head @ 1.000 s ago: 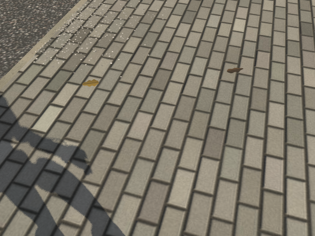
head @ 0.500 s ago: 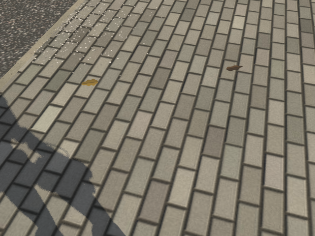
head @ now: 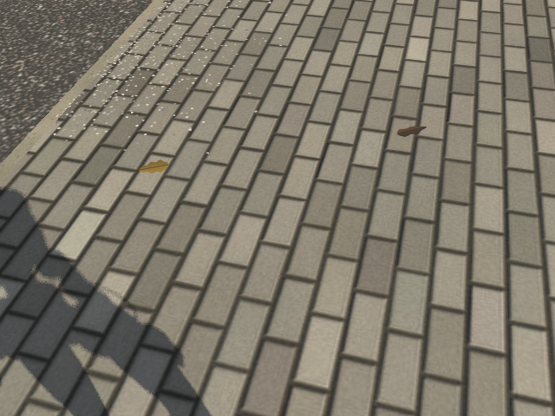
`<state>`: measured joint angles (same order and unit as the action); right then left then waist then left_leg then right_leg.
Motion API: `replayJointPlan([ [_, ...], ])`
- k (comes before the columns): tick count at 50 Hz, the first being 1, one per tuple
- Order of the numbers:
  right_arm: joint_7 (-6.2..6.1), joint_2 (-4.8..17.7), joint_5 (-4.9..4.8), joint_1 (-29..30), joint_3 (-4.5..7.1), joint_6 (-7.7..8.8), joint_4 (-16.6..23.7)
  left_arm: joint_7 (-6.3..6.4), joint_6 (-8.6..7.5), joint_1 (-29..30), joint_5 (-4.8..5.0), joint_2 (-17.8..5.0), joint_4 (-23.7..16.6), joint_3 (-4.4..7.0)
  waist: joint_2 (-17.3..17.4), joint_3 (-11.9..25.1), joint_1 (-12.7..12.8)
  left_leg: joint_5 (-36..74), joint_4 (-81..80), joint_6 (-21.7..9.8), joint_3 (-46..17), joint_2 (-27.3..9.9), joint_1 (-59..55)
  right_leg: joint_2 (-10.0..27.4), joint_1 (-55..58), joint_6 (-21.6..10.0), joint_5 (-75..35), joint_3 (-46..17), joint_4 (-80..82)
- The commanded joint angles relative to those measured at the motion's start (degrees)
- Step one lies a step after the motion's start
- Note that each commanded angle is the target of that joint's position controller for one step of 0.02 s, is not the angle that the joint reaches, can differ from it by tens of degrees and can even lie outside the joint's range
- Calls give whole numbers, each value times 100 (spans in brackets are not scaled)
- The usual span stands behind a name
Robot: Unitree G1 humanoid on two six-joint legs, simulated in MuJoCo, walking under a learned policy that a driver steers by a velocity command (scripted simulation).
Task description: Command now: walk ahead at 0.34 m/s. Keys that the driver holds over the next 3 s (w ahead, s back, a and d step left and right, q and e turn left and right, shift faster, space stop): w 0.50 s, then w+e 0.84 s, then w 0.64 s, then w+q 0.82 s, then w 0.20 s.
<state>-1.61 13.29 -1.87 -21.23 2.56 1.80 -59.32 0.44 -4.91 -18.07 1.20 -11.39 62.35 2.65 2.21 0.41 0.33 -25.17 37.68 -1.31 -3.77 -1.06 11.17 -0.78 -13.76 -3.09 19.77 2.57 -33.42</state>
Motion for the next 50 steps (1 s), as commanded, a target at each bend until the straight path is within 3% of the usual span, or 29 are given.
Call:
replayJointPlan([
  [1,8,368,-106,999,35,321,823,-99,-171,-1758,-137,-1162,275,192,-1576,-488,574,-654,2743,-154,-108,220,3523,2481,1977,-1388,1632,-4716,2617],
  [2,62,425,-152,1014,42,383,815,-96,-220,-1218,-108,-831,80,98,-1040,-885,363,-95,3164,-294,-228,-96,3833,2313,1747,-1227,1564,-4062,2563],
  [3,99,396,-103,927,45,424,712,-115,-236,-893,-90,-723,-55,52,-824,-861,248,468,3135,-371,-132,-285,3813,1985,1670,-1000,1155,-3313,2564],
  [5,138,585,29,1090,150,463,701,-130,-188,-770,-77,-490,-134,-43,-711,-788,194,1210,2510,-348,34,-515,3557,1539,1637,-642,-276,-2172,2626],
  [6,179,523,43,1139,157,451,696,-110,-147,-949,-103,-396,-98,-80,-795,-683,227,1396,2290,-288,166,-515,3395,1377,1670,-579,-856,-1787,2626],
  [8,232,313,54,1404,118,402,776,-41,-84,-1212,-130,-489,-71,-89,-773,-619,280,1656,1821,-130,378,-465,3397,1266,1727,-627,-1717,-1350,2614],
  [11,268,104,51,2260,5,381,1105,55,-25,-1208,-153,-752,-172,-60,-691,-767,399,2197,566,35,546,-321,3072,1200,1299,-664,-1960,-995,2767],
  [16,387,288,-6,2957,-40,386,1402,92,-24,-1383,-35,-899,-133,19,-793,-1008,399,2655,-443,-80,573,-186,2511,1422,1293,-672,-2078,-759,2872],
  [18,433,432,1,2937,-4,421,1463,94,12,-1294,-19,-961,-146,68,-785,-903,227,2463,-661,-248,556,-132,2306,1558,1682,-577,-2763,-664,2576],
  [19,441,561,9,2727,52,437,1437,91,36,-1204,-35,-1029,-181,96,-849,-691,54,2318,-694,-344,628,-10,1907,1577,1827,-512,-3698,-590,2230],
  [20,426,730,14,2273,142,440,1330,88,74,-1119,-63,-1099,-217,124,-962,-314,-217,2171,-629,-453,762,182,1221,1540,1878,-437,-4859,-488,1632],
  [21,388,954,-9,1301,285,423,1032,84,125,-1026,-105,-1056,-266,110,-961,269,-691,2133,-634,-613,861,360,26,1318,1646,-302,-5563,-307,539],
  [22,329,1247,11,220,403,390,764,69,137,-936,-163,-972,-402,52,-735,965,-1133,1906,-509,-894,118,-278,-1717,1083,488,-122,-4577,-215,-1014],
  [23,316,1820,142,-509,519,360,592,-15,26,-1668,-159,-88,-502,-184,906,2066,-786,487,-1119,-1907,-2811,-1916,-3810,-25,-1692,288,-1032,-170,-3484],
  [24,339,1353,132,-385,367,353,552,-56,-167,-1482,-14,-286,-415,-145,1006,2223,-829,-120,-2236,-1953,-4268,-2146,-3629,-201,-2357,172,1117,-1055,-4437],
  [25,348,1036,89,275,262,391,619,-67,-277,-815,160,-769,-676,-3,802,1072,-653,-32,-2332,-1567,-3359,-1923,-2709,164,-2911,34,814,-980,-4728],
  [26,352,792,99,868,188,425,762,-24,-306,-420,200,-858,-778,18,270,540,-455,627,-2430,-1355,-2398,-1768,-1685,503,-2741,-34,231,-845,-4530],
  [27,384,576,154,1224,125,466,798,37,-261,-282,144,-838,-776,68,-40,216,-244,1272,-2586,-1190,-1662,-1546,-831,725,-2409,-31,-177,-766,-4176],
  [28,404,432,214,1378,84,515,761,74,-153,-431,95,-718,-736,104,113,119,-14,1564,-2748,-1037,-1076,-1311,-300,910,-1973,-39,-430,-825,-3860],
  [30,400,364,244,1262,77,550,596,82,40,-619,99,-453,-692,103,262,-24,127,1811,-2990,-996,-480,-1135,219,960,-1653,-47,-531,-822,-3593],
  [34,240,655,288,913,125,581,388,84,133,124,32,-575,-1057,175,96,-396,81,2311,-3260,-1065,109,-1174,158,932,-2536,73,-1445,-1012,-2795],
  [37,139,757,291,808,113,568,394,-18,59,629,3,-550,-1258,166,0,-419,-23,2706,-3273,-913,598,-1078,-116,787,-2612,92,-2414,-867,-1651],
  [40,65,876,232,477,115,524,331,-143,40,1335,-23,-413,-1532,73,-118,-560,-289,2826,-3317,-829,931,-1143,-499,715,-2583,82,-2796,-444,-829],
  [43,45,955,179,76,139,383,217,-275,44,1840,-11,-380,-1854,19,-199,-686,-468,3241,-2975,-792,1105,-1377,-1423,656,-2998,-9,-2418,-253,-399],
  [45,31,1039,153,45,172,260,236,-374,45,1971,4,-435,-2063,28,-128,-656,-418,4054,-2559,-720,1228,-1514,-1858,539,-2998,-133,-1834,-38,-242],
  [47,-8,1208,158,212,221,163,367,-442,64,1702,16,-640,-2163,120,160,-300,-154,6087,-1765,-584,1433,-1526,-1972,170,-2240,-335,-1235,353,-244],
  [48,-34,1272,175,294,241,107,436,-454,80,1175,27,-834,-2094,225,295,39,153,6951,-960,-512,1523,-1481,-1891,-81,-1511,-472,-1005,498,-270],
  [49,-53,1276,165,409,232,70,518,-419,86,271,46,-1155,-1901,403,252,516,639,6935,245,-351,1634,-1286,-1433,-311,-211,-686,-1276,464,94],
  [50,-51,1155,221,350,168,128,680,-283,147,-647,30,-1712,-1737,616,-394,1133,966,5186,2070,-107,1659,-1007,-13,445,1603,-1067,-1192,-894,314],
])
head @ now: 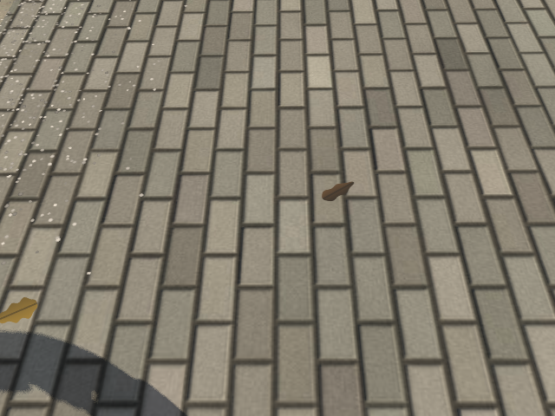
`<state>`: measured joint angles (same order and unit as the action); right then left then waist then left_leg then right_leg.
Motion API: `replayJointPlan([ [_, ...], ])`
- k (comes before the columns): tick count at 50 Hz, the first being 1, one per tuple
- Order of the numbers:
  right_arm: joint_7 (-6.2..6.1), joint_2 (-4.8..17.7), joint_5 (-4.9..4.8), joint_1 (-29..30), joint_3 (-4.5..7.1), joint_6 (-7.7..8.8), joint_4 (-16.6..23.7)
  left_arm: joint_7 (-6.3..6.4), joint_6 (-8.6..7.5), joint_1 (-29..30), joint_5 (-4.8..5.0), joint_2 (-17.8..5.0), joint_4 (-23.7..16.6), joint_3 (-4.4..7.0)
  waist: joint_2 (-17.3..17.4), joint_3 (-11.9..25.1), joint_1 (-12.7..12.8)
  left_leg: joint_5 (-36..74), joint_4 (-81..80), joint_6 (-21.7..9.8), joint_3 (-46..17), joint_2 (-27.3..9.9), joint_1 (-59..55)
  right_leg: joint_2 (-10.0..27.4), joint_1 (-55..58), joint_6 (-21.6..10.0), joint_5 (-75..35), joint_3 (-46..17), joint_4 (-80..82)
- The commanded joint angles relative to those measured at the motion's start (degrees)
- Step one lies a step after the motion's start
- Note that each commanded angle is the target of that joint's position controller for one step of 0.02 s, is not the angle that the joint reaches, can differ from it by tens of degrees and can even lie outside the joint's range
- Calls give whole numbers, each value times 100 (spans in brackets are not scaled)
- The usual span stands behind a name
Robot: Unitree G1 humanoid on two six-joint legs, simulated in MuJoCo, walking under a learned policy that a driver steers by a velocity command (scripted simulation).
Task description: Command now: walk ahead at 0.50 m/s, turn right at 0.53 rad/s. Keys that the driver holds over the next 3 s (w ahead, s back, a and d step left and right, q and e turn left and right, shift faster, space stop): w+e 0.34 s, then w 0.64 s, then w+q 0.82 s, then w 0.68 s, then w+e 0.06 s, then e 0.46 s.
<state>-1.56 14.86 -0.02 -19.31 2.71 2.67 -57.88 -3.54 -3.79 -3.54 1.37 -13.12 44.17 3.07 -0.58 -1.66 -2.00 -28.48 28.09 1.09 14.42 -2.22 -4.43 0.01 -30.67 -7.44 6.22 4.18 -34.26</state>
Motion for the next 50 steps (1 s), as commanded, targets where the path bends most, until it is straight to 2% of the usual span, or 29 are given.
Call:
replayJointPlan([
  [1,113,30,157,-468,-136,258,773,146,11,-2015,22,-1991,33,624,-1429,1934,471,-169,5012,-14,-848,446,4180,1829,5284,-1786,943,-4437,969],
  [2,212,631,-88,258,-11,546,900,167,-15,-2270,-47,-1483,-15,486,-810,2296,912,-364,5493,-178,-2004,407,4864,1938,5566,-1741,1146,-5145,1678],
  [3,249,841,-270,808,55,683,1107,194,-60,-1989,-91,-1203,-26,411,-620,1464,913,189,5302,-348,-2033,97,5282,1740,5012,-1399,639,-4202,1730],
  [4,217,784,-213,916,40,730,1124,196,-90,-1537,-69,-1033,-138,357,-1,1011,632,670,4776,-387,-2007,-172,5029,1484,4087,-1200,6,-3452,1763],
  [5,175,802,-100,899,95,693,1065,191,-92,-1136,-79,-857,-266,302,226,690,388,887,4272,-326,-1954,-335,4612,1260,3250,-1056,-609,-2891,1855],
  [6,171,820,-58,763,134,600,1072,206,-98,-947,-138,-761,-358,256,137,604,184,1008,4031,-262,-1995,-449,4192,1110,2724,-1017,-946,-2619,1987],
  [9,146,618,74,790,139,392,1216,284,-109,-1004,-74,-953,-396,291,49,386,28,1313,3186,62,-1817,-436,3935,903,1947,-1041,-1471,-2153,2205],
  [11,115,526,109,1289,105,357,1414,371,-94,-1194,-54,-1130,-382,344,-46,219,154,1988,2290,228,-1717,-315,3992,720,1694,-940,-1445,-1898,2248],
  [14,144,380,69,1931,42,387,1618,426,-34,-1441,-23,-1165,-345,361,-295,160,424,3174,859,230,-1645,-6,3567,410,1486,-599,-859,-1663,2107],
  [17,188,499,-28,2318,62,423,1825,420,-9,-1708,4,-1161,-252,365,-461,162,587,3499,285,170,-1724,159,3306,538,1666,-455,-372,-2000,1929],
  [20,277,718,-26,2240,121,512,1846,467,19,-1808,-17,-1035,-186,329,-573,206,529,3166,-29,-28,-1851,87,3288,866,2367,-385,-259,-2375,1481],
  [22,299,807,0,1854,172,578,1757,482,62,-1758,-58,-1013,-176,317,-705,272,306,2739,-194,-251,-1684,144,2839,914,2602,-291,-836,-2465,1082],
  [23,276,954,48,1329,255,605,1614,469,71,-1723,-80,-891,-212,266,-666,576,60,2694,-312,-434,-1612,159,2067,639,2574,-161,-1464,-2311,481],
  [24,249,1208,122,490,328,621,1516,447,64,-1682,-146,-686,-315,163,-312,1313,-320,2713,-99,-795,-2297,-559,689,324,1987,36,-1024,-1980,-889],
  [25,249,1729,153,-341,495,542,1282,428,-13,-2565,-4,-351,-317,64,1331,2122,-157,1798,-336,-1810,-4704,-1759,-1479,-534,-93,535,903,-1300,-2979],
  [26,319,1351,-41,-509,423,507,1160,435,-60,-2651,70,-629,-250,67,1654,2041,-231,344,-1082,-1925,-6113,-2081,-1645,-476,-1111,566,2699,-1507,-3793],
  [27,313,955,-103,-138,311,486,1254,428,-68,-2000,112,-1058,-319,170,942,1140,-316,-208,-1198,-1634,-5438,-1892,-919,-174,-1512,524,2277,-1606,-4129],
  [28,303,815,-48,277,245,434,1360,435,-63,-1479,38,-1075,-449,164,451,643,-232,211,-1268,-1431,-4636,-1652,-106,94,-1417,507,1823,-1312,-4005],
  [29,309,690,6,536,190,401,1370,427,-77,-1184,-68,-1003,-542,164,306,243,-104,825,-1442,-1406,-4107,-1417,613,285,-1291,506,1502,-1172,-3618],
  [31,308,537,65,672,124,415,1346,401,-58,-1290,-91,-820,-532,162,577,173,141,1687,-1681,-1320,-3436,-1057,1224,559,-759,512,1140,-1040,-3075],
  [33,298,650,11,529,150,443,1253,395,-40,-1313,-94,-632,-541,113,634,213,171,2363,-1836,-1422,-3019,-985,1320,617,-720,584,956,-870,-2712],
  [36,241,883,-41,323,207,417,1135,399,-70,-793,-131,-518,-738,45,459,153,57,3085,-1981,-1454,-2584,-977,1207,680,-911,715,235,-745,-1715],
  [40,204,961,-114,-34,193,325,982,318,-124,-71,-82,-392,-906,-17,469,39,-208,3230,-1957,-1234,-2038,-756,1143,480,-521,747,-849,-509,-357],
  [43,203,999,-134,-374,181,246,831,230,-152,419,-24,-417,-1077,-22,480,-102,-371,3165,-1826,-1207,-2092,-940,813,353,-458,704,-924,-439,113],
  [45,188,1048,-140,-467,190,176,759,165,-182,618,-12,-480,-1192,-7,514,-166,-350,3369,-1636,-1149,-2176,-1125,435,290,-507,583,-582,-438,346],
  [47,158,1154,-142,-411,222,111,734,127,-210,447,-22,-624,-1195,46,601,-52,-138,4079,-1275,-1038,-2174,-1221,186,175,-102,418,-202,-380,568],
  [48,144,1209,-151,-294,232,86,752,137,-218,19,-48,-756,-1086,118,622,207,156,4975,-777,-945,-2022,-1117,207,19,589,294,-204,-238,751],
  [49,135,1131,-135,-253,197,73,786,180,-208,-797,-79,-1014,-837,252,525,744,544,5497,156,-805,-1791,-851,502,-32,1821,111,-366,-193,820],
  [50,135,873,-17,-187,81,106,966,255,-189,-1883,-171,-1426,-654,378,29,1597,972,4184,1826,-597,-1623,-545,1737,986,3687,-289,-693,-1260,545],
])
Over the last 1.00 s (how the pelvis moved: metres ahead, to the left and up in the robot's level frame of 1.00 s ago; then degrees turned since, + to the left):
0.54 0.00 -0.01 -13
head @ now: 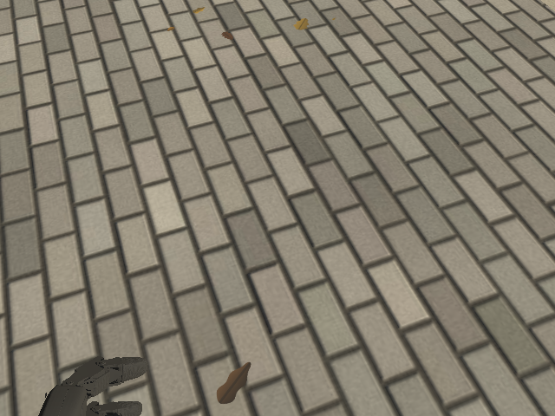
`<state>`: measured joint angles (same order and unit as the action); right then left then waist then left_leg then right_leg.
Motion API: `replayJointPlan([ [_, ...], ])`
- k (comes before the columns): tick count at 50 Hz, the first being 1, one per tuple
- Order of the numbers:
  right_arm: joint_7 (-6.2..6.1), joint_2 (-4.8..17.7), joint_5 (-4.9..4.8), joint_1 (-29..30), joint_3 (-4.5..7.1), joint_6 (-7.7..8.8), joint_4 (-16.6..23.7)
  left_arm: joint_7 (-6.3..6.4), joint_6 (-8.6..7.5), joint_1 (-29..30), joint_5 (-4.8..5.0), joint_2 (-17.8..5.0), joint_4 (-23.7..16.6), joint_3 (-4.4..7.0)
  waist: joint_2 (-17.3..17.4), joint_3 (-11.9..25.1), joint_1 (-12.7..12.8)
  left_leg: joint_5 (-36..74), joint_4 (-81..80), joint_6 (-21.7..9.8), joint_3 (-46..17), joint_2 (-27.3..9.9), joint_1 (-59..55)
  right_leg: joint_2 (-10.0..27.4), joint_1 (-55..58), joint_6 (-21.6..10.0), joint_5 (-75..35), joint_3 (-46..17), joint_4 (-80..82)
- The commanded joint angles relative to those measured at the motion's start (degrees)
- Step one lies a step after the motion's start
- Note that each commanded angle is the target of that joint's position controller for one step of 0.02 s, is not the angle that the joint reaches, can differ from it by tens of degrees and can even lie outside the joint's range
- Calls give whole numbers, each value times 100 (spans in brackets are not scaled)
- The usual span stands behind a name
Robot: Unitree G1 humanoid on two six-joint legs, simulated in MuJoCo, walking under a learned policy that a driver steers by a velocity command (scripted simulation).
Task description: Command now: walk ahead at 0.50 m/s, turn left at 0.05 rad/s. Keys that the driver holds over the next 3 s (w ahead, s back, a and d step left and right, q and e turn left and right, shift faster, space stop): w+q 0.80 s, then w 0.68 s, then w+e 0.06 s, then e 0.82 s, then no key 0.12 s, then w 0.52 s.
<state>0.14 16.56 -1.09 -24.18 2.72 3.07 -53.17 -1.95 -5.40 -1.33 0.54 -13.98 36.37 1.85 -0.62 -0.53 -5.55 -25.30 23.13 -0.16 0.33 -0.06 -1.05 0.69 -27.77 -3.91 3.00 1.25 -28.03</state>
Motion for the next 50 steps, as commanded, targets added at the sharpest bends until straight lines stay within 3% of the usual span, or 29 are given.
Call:
replayJointPlan([
  [1,7,-36,89,-433,-149,188,567,92,18,-2394,-106,-1754,222,580,-1526,2247,1016,-153,4342,-127,-78,203,3693,2323,5281,-1511,463,-3493,348],
  [2,35,567,-51,-169,-4,277,462,103,45,-2511,-68,-1183,228,452,-1063,2205,1265,-775,5054,-166,-803,34,4310,2315,5092,-1440,1182,-3994,772],
  [3,47,852,-175,376,96,313,647,124,36,-2135,-53,-1001,221,370,-775,1271,1219,-301,5152,-201,-753,-213,4619,2114,4319,-1175,973,-3070,916],
  [4,28,788,-154,660,95,302,698,123,25,-1748,-67,-870,204,320,-426,832,1034,190,4909,-174,-617,-457,4439,1851,3529,-1016,569,-2384,1093],
  [5,13,719,-72,784,118,255,712,97,1,-1450,-86,-710,213,278,-334,469,862,491,4610,-127,-588,-596,4259,1643,2884,-933,292,-1913,1328],
  [7,0,490,-69,526,126,76,635,66,-97,-1166,-121,-572,276,264,-485,261,550,863,4358,-63,-629,-753,3685,1432,2126,-848,100,-1296,1766],
  [8,-3,366,-73,482,115,6,625,63,-145,-1127,-116,-588,337,280,-437,182,478,955,4289,-24,-627,-761,3632,1427,1935,-870,-106,-1061,1905],
  [11,-16,294,-38,788,136,-83,779,120,-198,-1168,-158,-729,526,346,-273,-49,447,1614,3829,69,-766,-764,4029,1422,1888,-849,-615,-443,2096],
  [16,140,155,1,1614,83,-22,1048,226,-139,-1324,-123,-913,727,393,-177,-266,714,3004,2224,12,-379,-654,3943,1234,2108,-593,-771,483,2172],
  [21,300,135,-7,2433,45,-23,1530,271,51,-1785,0,-1110,1002,473,-129,-504,996,2522,1443,-229,7,-551,4278,1565,3130,-490,-1161,766,1811],
  [22,334,166,-11,2480,59,-27,1613,279,99,-1790,26,-1151,1027,488,-173,-487,963,2248,1371,-307,109,-488,4241,1619,3308,-440,-1537,822,1628],
  [24,370,324,-15,2265,145,-50,1692,322,184,-1670,50,-1313,1002,528,-385,-197,731,1647,1340,-519,458,-149,3635,1625,3481,-299,-3353,991,934],
  [25,366,476,-24,1837,236,-66,1634,350,237,-1606,57,-1388,980,544,-486,99,466,1388,1345,-651,623,93,3022,1577,3455,-220,-4237,1072,253],
  [26,328,734,-40,1016,394,-69,1446,375,281,-1501,78,-1402,951,532,-415,529,-10,1625,1000,-843,686,354,1860,1388,3104,-59,-4413,1224,-852],
  [27,216,1201,-38,50,609,-115,1218,405,250,-1537,16,-1282,865,469,-9,1060,-434,1855,807,-1139,-108,36,84,1155,1839,206,-3073,1239,-2472],
  [28,147,1883,-75,81,716,-100,1218,297,85,-2124,-213,-358,554,180,1591,1498,255,1416,504,-2217,-3254,-1514,-1981,4,-911,604,2548,865,-4585],
  [29,160,1507,-14,-154,587,-28,1395,205,-175,-1637,-1,-697,477,187,1011,2377,-121,714,-441,-2569,-4905,-1977,-2462,-271,-1642,542,3199,-548,-5330],
  [30,169,1154,39,22,494,32,1349,153,-298,-1013,224,-994,300,268,686,1577,-239,1045,-573,-2209,-4035,-1790,-2006,42,-2124,395,2667,-683,-5255],
  [31,162,967,0,384,442,66,1390,176,-355,-899,173,-933,265,235,309,1033,7,1489,-552,-1980,-3295,-1535,-1151,299,-1984,310,2151,-647,-4745],
  [32,151,761,-4,816,378,64,1481,222,-348,-887,11,-954,329,265,110,649,269,2082,-602,-1821,-2736,-1313,-268,480,-1594,345,1883,-614,-4235],
  [33,126,614,62,1074,319,64,1598,231,-285,-993,-67,-1029,353,318,180,506,486,2590,-734,-1769,-2389,-1155,354,597,-1134,384,1700,-642,-3955],
  [35,89,660,72,1176,331,75,1672,222,-143,-1123,-118,-917,333,323,221,397,668,3058,-936,-1793,-2122,-1016,958,605,-776,527,1553,-561,-3508],
  [37,19,822,49,1058,374,89,1634,239,-58,-930,-151,-752,247,273,214,244,660,3351,-1029,-1756,-1763,-869,1378,530,-725,692,1150,-433,-2897],
  [40,-67,913,-3,834,407,49,1558,216,-52,-258,-148,-566,73,184,378,95,415,2957,-972,-1448,-1388,-516,1651,291,-503,785,-90,-367,-1513],
  [42,-89,865,-6,654,385,26,1486,148,-88,69,-93,-515,32,143,519,105,223,2539,-929,-1296,-1302,-469,1640,135,-201,774,-799,-295,-772],
  [45,-78,811,-22,303,353,21,1304,56,-156,393,-31,-633,-70,163,581,36,52,2193,-716,-1237,-1603,-738,1193,103,-164,634,-923,-381,-320],
  [47,-81,812,-4,221,351,5,1244,16,-199,420,-36,-767,-117,212,635,-5,86,2263,-448,-1175,-1879,-950,755,92,-215,462,-509,-411,-102],
  [49,-83,849,14,292,365,-31,1227,13,-235,132,-34,-864,-74,265,787,8,283,2797,-138,-1072,-2004,-1038,510,27,101,258,-45,-294,70],
  [50,-80,778,18,373,337,-42,1253,38,-253,-338,-61,-970,59,337,770,223,542,3536,334,-961,-1883,-834,502,-79,751,101,-52,-162,273],
])
Over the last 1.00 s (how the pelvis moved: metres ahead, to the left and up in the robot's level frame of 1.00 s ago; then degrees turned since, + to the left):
0.56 -0.09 0.01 -18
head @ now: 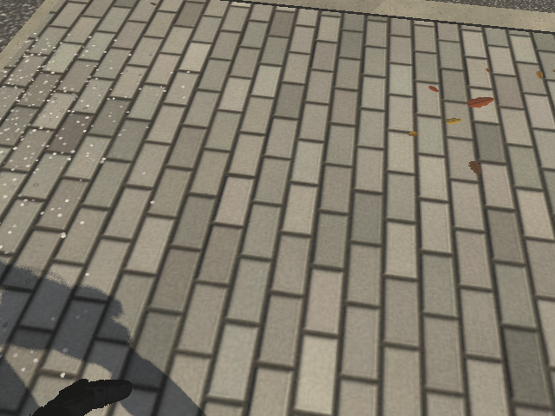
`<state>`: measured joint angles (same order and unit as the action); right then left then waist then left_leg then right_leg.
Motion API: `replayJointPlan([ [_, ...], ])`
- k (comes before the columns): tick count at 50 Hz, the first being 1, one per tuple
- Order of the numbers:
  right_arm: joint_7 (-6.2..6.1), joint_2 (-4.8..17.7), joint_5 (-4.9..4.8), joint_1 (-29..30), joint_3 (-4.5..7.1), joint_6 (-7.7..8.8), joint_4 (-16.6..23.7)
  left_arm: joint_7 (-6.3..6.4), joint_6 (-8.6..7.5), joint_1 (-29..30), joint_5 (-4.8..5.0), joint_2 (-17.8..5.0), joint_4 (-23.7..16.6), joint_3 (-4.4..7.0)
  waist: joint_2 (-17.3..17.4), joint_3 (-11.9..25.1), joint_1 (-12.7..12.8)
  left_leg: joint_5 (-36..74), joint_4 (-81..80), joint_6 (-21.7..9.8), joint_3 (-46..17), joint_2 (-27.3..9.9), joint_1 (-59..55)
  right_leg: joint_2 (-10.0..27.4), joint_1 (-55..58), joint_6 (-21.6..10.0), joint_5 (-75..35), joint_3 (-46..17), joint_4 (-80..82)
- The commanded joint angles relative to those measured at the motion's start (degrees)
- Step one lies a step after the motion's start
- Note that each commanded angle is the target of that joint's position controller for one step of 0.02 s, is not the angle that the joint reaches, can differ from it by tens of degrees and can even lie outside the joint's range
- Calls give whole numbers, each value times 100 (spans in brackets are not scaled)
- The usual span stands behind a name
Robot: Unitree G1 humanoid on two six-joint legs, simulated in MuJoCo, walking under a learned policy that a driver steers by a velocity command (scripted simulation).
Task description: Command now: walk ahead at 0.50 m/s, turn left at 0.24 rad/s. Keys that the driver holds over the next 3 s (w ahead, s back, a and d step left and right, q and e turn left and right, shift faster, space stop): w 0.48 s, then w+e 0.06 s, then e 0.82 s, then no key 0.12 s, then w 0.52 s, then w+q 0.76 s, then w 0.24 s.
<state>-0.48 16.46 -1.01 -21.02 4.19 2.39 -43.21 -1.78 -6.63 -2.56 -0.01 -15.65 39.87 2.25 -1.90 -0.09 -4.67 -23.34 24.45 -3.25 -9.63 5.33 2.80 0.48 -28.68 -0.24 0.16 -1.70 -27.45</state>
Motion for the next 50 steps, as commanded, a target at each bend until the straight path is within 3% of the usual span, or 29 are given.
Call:
replayJointPlan([
  [1,-6,592,52,124,106,32,332,51,-151,-951,-77,-1017,-170,380,719,813,802,3479,1263,-471,-611,-1071,462,375,2051,-570,25,-237,29],
  [2,-19,307,36,-371,1,86,425,67,-141,-1778,-154,-1485,-54,504,-322,1735,872,2144,3200,-61,-19,-372,2121,1507,4167,-1325,334,-2004,-29],
  [3,-15,228,-31,-744,-57,153,386,-12,-72,-2211,-34,-1415,199,517,-1555,1998,848,-982,4458,165,65,28,3524,2165,4933,-1789,1743,-4038,810],
  [4,2,712,-97,-255,44,168,397,-8,-45,-2060,98,-977,179,389,-866,1240,978,-790,4976,140,-164,-303,4169,2077,4487,-1575,2829,-3902,1022],
  [5,11,808,-79,311,64,171,525,17,8,-1661,75,-803,113,321,-389,566,950,-278,4950,122,99,-568,4287,1875,3714,-1370,2671,-3125,1134],
  [6,17,749,8,629,53,188,609,23,50,-1375,9,-706,80,267,-122,170,832,113,4651,119,290,-770,4159,1640,2996,-1308,2115,-2577,1292],
  [7,31,670,58,678,70,191,622,25,53,-1210,-40,-594,71,218,-140,-10,676,395,4313,129,330,-958,3930,1447,2532,-1267,1588,-2201,1437],
  [9,51,465,36,477,46,160,560,28,26,-1138,-45,-520,110,185,-381,53,499,612,3920,184,440,-1097,3496,1199,2146,-1257,910,-1687,1650],
  [11,43,331,63,600,4,138,607,51,-1,-1221,7,-667,203,219,-359,22,484,833,3475,284,566,-1152,3551,1180,2044,-1345,290,-1318,1798],
  [16,93,124,73,1496,-102,207,801,121,84,-1530,80,-906,425,271,-208,-102,766,2298,1660,397,781,-1076,3363,961,2102,-1170,-328,-532,1908],
  [19,166,132,14,1999,-112,246,929,128,143,-1878,123,-977,606,276,-202,-210,969,2702,1017,384,891,-920,3134,1037,2278,-1113,-251,-442,1825],
  [22,253,216,-16,2311,-90,284,1084,146,237,-2049,146,-1028,749,292,-246,-324,976,2365,646,219,868,-843,3199,1296,2785,-1035,-415,-558,1591],
  [24,287,343,-5,2164,-44,309,1081,179,301,-2007,150,-1122,798,325,-311,-232,796,1976,450,58,924,-750,2866,1399,3050,-926,-999,-570,1269],
  [25,273,459,22,1805,23,324,998,191,328,-1931,163,-1156,800,329,-317,-29,543,1920,266,-50,1032,-609,2203,1301,2987,-840,-1791,-508,809],
  [26,226,696,54,1022,155,327,775,198,344,-1894,153,-1072,790,287,-213,471,141,2041,157,-211,1090,-541,1010,1027,2696,-700,-2303,-332,-83],
  [27,154,1095,145,-43,280,319,594,200,322,-1808,36,-794,632,165,204,1334,-304,2300,447,-566,209,-1438,-775,709,1597,-484,-1166,-131,-1670],
  [28,141,1543,215,-310,360,268,529,183,222,-2555,26,-122,547,-43,1720,2107,4,2072,125,-1418,-2215,-2930,-2675,-248,-640,-55,2500,123,-3760],
  [29,132,1018,192,-379,233,238,548,178,159,-2363,125,-648,682,82,1380,2192,-208,2281,-251,-1408,-2734,-2981,-2420,-188,-1081,-13,3412,-635,-4500],
  [30,118,812,191,11,140,240,564,182,157,-1920,232,-957,550,195,1068,1355,-147,3266,-239,-1212,-1702,-2822,-1699,7,-1284,21,3123,-642,-4704],
  [32,160,463,182,730,35,268,550,244,265,-1594,120,-836,512,222,607,658,256,4697,-378,-989,-382,-2329,-383,371,-935,148,2638,-417,-4196],
  [33,167,386,196,949,20,302,527,259,376,-1720,120,-760,542,249,766,552,469,4823,-555,-893,3,-2189,133,503,-524,183,2451,-403,-3984],
  [36,112,515,234,1345,79,349,434,298,647,-1808,114,-489,471,245,822,334,736,5046,-968,-994,682,-2131,913,447,-173,352,1960,-208,-3638],
  [38,19,627,220,1393,125,309,346,290,704,-1561,68,-398,291,228,795,284,721,4900,-1082,-989,1035,-2125,922,507,-249,376,1436,-159,-3065],
  [41,-102,705,189,1418,145,182,264,180,702,-1171,58,-361,96,218,734,342,582,4468,-1105,-892,1525,-2018,810,504,16,314,597,27,-2175],
  [46,-121,927,57,1257,226,-35,84,0,769,-592,39,-499,-314,294,667,250,381,4011,-678,-792,1616,-2279,232,413,31,98,923,250,-1333],
  [48,-119,996,-31,1294,261,-105,58,-44,810,-570,46,-561,-437,343,719,213,423,3975,-280,-672,1574,-2379,76,324,108,-56,1278,365,-1008],
  [50,-133,913,-95,1273,255,-147,3,-21,800,-958,30,-685,-400,438,533,380,656,4100,700,-296,1845,-2074,200,21,947,-325,565,540,-79],
])
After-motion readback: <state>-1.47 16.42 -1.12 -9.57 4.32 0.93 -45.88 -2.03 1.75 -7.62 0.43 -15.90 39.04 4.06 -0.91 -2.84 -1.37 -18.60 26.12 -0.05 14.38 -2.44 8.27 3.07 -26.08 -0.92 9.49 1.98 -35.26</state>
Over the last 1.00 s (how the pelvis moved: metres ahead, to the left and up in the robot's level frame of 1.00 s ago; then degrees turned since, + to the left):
0.54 0.11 0.01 28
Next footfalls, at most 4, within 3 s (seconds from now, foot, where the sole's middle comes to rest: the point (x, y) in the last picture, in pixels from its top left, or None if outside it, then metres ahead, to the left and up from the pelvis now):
0.02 right None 0.18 -0.12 -0.77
0.54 left None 0.45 0.13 -0.77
1.02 right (312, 387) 0.54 -0.12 -0.77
1.44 left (216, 374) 0.59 0.11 -0.77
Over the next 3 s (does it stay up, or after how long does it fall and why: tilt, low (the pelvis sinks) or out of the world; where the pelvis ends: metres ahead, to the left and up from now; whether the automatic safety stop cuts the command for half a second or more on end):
stays up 1.08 -0.24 0.01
